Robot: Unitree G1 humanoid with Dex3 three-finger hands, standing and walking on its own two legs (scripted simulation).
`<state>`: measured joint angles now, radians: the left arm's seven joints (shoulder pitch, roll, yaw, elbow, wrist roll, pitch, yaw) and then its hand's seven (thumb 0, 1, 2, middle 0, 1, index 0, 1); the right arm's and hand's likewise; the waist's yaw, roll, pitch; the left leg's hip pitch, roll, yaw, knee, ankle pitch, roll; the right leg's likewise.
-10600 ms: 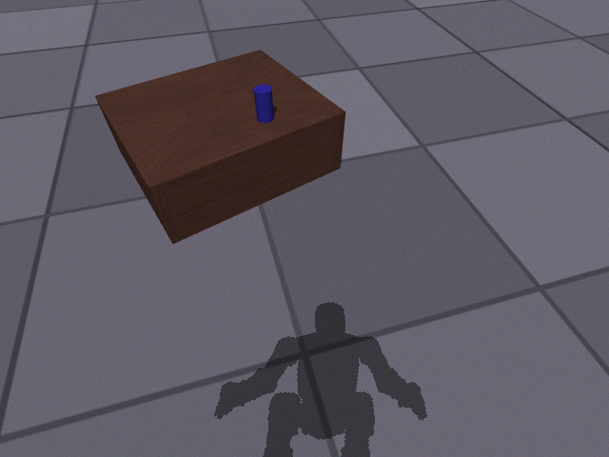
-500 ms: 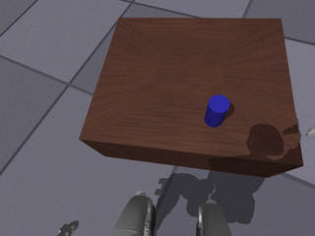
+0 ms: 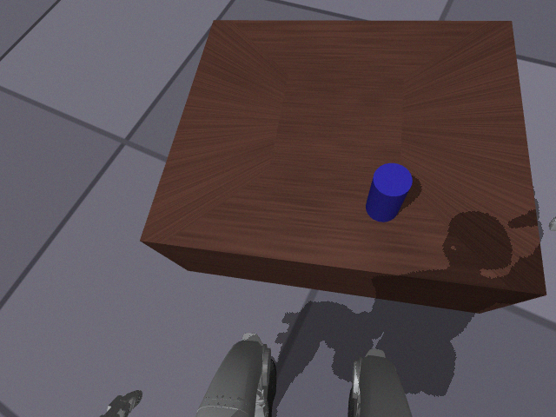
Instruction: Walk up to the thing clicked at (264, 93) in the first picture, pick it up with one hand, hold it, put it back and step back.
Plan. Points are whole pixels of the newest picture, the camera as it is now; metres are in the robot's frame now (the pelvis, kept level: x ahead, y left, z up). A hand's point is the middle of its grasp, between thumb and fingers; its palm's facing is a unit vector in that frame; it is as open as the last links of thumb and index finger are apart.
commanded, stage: approach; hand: right
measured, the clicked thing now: (386, 194) +0.55 -0.15 -0.27
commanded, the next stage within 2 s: close in in 0.56 s
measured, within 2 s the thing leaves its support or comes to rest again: leaves its support in 1.78 s
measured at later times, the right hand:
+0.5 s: hand (483, 197) +0.49 -0.29 -0.15, palm faces +0.07 +1.00 +0.01, open 17.3 cm
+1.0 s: hand (410, 196) +0.54 -0.20 -0.27, palm faces +0.07 +1.00 -0.04, open 17.0 cm
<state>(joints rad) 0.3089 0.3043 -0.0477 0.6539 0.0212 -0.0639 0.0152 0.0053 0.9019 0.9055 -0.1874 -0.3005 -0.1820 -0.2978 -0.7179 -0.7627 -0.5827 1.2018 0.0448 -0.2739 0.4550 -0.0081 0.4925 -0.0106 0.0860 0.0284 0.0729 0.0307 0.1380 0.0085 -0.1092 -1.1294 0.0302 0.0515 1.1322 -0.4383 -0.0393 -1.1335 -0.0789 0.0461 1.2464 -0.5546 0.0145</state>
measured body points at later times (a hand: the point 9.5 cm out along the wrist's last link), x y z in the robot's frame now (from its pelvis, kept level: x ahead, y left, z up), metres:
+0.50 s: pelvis -0.03 +0.00 -0.16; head +0.19 -0.05 +0.23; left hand +0.05 +0.28 -0.26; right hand +0.48 -0.34 -0.14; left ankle +0.05 +0.15 -0.63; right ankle +0.01 -0.12 -0.63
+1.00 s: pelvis -0.08 +0.00 -0.30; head +0.17 -0.04 +0.07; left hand -0.11 +0.27 -0.38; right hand +0.53 -0.25 -0.26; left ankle +0.04 +0.15 -0.63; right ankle +0.01 -0.12 -0.63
